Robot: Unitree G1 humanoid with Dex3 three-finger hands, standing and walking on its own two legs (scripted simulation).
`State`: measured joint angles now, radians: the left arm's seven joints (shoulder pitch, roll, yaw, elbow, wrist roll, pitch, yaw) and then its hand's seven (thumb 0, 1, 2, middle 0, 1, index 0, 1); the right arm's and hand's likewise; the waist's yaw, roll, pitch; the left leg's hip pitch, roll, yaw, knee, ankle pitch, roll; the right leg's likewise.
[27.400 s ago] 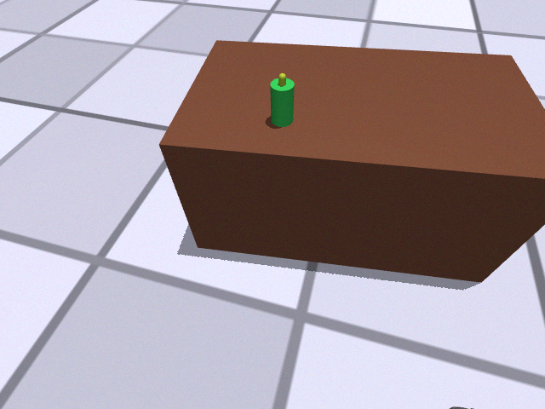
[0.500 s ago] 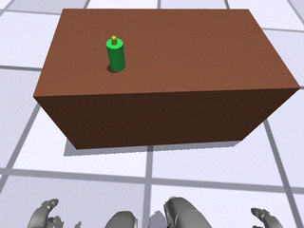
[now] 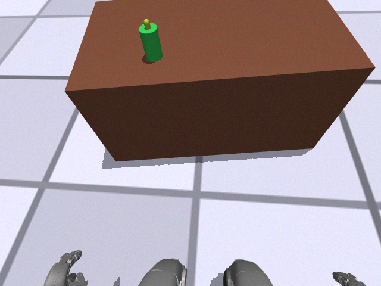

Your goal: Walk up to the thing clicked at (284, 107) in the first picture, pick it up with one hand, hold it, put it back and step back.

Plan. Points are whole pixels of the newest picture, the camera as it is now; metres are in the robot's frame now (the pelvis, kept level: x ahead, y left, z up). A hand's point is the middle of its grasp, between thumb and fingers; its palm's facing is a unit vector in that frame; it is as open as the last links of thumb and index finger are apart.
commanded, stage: step back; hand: left
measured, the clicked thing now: (150, 39) +0.95 +0.19 -0.08
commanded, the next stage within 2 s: stand in 1.54 s
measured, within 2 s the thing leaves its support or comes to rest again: neither
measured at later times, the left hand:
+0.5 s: hand out of the picture -0.11 +0.25 -0.14, palm faces -0.03 -0.90 -0.43, open 7.4 cm
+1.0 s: hand out of the picture -0.14 +0.25 -0.14, palm faces +0.03 -0.92 -0.39, open 7.4 cm
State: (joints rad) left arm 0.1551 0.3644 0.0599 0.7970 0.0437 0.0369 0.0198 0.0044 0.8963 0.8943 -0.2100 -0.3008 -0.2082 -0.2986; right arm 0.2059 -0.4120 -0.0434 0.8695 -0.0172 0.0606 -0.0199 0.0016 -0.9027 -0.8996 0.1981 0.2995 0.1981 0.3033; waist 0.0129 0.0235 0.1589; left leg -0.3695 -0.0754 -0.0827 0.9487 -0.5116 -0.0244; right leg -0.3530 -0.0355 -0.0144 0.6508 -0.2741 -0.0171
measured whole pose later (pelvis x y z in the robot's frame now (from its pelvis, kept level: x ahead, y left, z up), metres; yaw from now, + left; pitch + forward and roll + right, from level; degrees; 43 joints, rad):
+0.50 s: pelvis -0.17 -0.02 +0.00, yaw -3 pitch -3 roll +1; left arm 0.23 0.35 0.05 0.93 0.04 0.01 0.01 0.00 0.90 0.89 -0.21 -0.30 -0.21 -0.30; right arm 0.12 -0.40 -0.05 0.87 -0.02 0.07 0.00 0.00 -0.90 -0.90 0.20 0.30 0.20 0.30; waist 0.05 0.04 0.12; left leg -0.48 -0.06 -0.14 1.00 -0.45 0.00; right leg -0.26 0.02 0.03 0.66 -0.36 -0.03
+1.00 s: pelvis -0.20 -0.02 +0.00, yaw +2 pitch -3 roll +0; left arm 0.22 0.37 0.05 1.00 0.04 -0.04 -0.01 0.00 0.90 0.89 -0.21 -0.30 -0.20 -0.30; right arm 0.23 -0.37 -0.04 1.00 -0.04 0.02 0.01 0.00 -0.90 -0.90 0.20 0.30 0.20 0.30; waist 0.02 0.03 0.05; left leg -0.30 0.00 -0.08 0.79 -0.48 0.00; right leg -0.26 0.02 -0.03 0.60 -0.29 -0.04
